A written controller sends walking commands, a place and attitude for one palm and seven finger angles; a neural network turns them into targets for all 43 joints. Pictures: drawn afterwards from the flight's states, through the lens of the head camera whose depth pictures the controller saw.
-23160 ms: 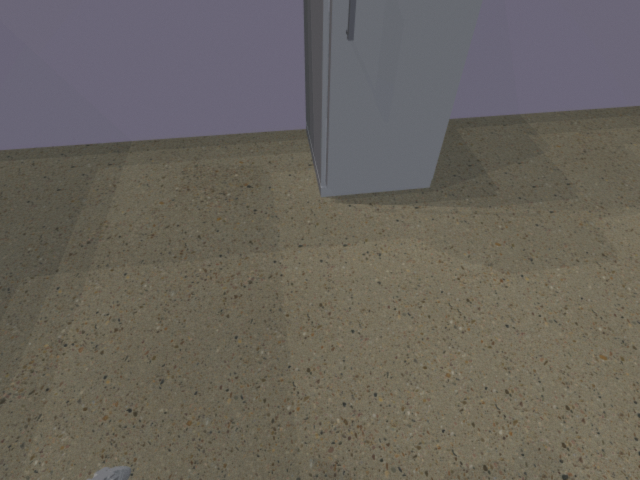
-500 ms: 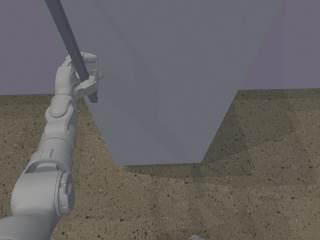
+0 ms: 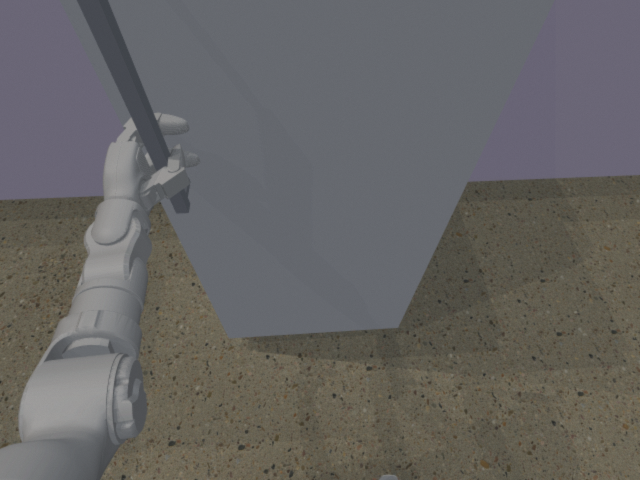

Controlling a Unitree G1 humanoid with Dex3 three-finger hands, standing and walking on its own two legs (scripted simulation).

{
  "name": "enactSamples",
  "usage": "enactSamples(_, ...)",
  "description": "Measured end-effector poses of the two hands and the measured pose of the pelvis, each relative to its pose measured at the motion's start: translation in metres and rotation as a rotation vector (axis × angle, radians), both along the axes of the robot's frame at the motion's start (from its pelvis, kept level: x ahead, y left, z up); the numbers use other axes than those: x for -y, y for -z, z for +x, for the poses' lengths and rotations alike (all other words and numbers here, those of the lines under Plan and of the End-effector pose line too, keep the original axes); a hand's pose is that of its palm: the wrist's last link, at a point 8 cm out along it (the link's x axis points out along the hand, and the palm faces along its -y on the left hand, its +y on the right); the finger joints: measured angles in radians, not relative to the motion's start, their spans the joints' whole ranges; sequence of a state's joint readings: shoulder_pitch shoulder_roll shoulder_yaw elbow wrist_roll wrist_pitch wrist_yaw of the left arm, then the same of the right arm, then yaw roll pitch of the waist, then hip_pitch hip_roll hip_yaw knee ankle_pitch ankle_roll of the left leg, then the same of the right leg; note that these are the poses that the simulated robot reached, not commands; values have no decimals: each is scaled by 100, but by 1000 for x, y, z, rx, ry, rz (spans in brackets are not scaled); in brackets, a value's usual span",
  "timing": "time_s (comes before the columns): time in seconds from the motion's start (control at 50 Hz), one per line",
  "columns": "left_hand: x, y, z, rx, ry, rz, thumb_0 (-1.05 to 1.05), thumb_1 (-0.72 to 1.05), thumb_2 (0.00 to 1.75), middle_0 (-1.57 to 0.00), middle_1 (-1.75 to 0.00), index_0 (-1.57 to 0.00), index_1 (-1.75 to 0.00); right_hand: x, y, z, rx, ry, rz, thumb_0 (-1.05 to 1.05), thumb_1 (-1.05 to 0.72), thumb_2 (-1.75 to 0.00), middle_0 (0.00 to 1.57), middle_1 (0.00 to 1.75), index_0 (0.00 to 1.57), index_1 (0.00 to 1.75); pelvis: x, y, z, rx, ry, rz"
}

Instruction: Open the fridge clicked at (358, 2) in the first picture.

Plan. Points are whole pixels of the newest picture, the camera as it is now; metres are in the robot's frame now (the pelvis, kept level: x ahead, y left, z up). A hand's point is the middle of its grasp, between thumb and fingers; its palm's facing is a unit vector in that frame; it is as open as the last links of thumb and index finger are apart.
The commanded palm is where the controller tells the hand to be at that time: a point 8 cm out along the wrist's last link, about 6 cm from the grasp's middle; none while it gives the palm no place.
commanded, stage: grip the handle and tug to test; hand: left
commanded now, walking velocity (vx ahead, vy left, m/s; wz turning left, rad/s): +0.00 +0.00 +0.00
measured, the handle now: (139, 87) +0.51 +0.20 +0.20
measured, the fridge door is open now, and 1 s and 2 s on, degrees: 0 20 60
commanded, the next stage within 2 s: pull the door a little, standing still in 0.22 s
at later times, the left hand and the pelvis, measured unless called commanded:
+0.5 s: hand (178, 195) +0.43 +0.17 +0.11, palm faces +0.02 -1.00 +0.00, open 5.3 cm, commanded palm +0.38 +0.22 +0.12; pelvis +0.02 +0.01 +0.01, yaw +0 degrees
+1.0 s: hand (195, 282) +0.31 +0.13 +0.11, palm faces +0.06 -0.98 -0.17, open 5.7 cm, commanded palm +0.28 +0.18 +0.11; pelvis -0.03 +0.00 +0.02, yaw +0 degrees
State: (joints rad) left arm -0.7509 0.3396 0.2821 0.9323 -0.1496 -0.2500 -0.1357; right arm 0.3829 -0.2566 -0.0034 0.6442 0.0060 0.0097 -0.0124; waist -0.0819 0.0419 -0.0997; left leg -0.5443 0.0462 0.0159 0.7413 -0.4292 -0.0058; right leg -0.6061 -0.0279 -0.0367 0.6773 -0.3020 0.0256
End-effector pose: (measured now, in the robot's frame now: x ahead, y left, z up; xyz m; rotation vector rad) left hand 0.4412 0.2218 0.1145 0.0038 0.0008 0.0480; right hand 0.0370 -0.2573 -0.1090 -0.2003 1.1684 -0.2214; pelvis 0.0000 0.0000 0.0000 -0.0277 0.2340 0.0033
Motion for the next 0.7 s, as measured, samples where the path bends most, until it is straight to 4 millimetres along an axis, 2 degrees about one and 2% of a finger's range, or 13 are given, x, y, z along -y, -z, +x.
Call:
enactSamples(0.2, 0, 0, -6, 12, 5, -5, 2, 82, 83, -34, -140, -34, -140, -5, -5, 16, 42, 17, 13, 0, -90, -90, 20, 30, 21, 30, -3, -3, 11, 4, 16, -2)
enactSamples(0.36, 2, 1, -25, 23, 16, -1, 2, 81, 82, -36, -140, -34, -140, -13, -8, 46, 94, -16, 26, 0, -90, -90, 20, 30, 21, 30, -6, -7, 21, 29, 6, -6)
enactSamples(0.5, 2, 0, -35, 8, 28, -1, 2, 78, 83, -41, -140, -39, -140, -18, -11, 71, 151, -65, 26, 0, -90, -90, 20, 30, 21, 30, -6, -8, 16, 50, -8, -2)
enactSamples(0.6, 6, 0, -51, 10, 28, -1, 2, 78, 82, -40, -140, -39, -140, -21, -16, 80, 218, -69, 45, 0, -90, -90, 20, 30, 21, 30, -4, -9, 12, 66, 4, 4)
enactSamples(0.7, 13, 1, -80, 24, 41, -7, 2, 77, 79, -39, -140, -37, -140, -22, -22, 85, 270, -66, 58, 0, -90, -90, 20, 30, 21, 30, -3, -11, 10, 92, 15, 8)
